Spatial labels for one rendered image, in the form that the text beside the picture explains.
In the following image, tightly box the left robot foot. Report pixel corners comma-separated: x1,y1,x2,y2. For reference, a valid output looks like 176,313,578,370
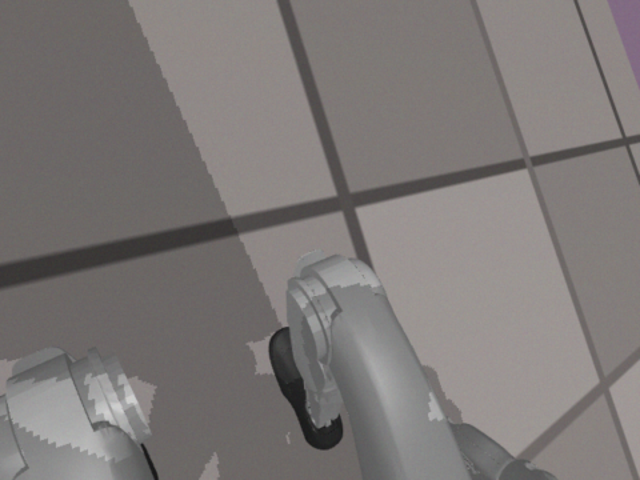
141,443,158,480

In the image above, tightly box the right robot arm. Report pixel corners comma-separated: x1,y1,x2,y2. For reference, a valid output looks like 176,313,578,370
499,459,558,480

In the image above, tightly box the right robot foot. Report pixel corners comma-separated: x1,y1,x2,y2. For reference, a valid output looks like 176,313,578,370
269,327,343,450

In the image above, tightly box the right robot hand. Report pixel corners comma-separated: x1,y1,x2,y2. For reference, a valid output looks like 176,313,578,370
446,416,516,480

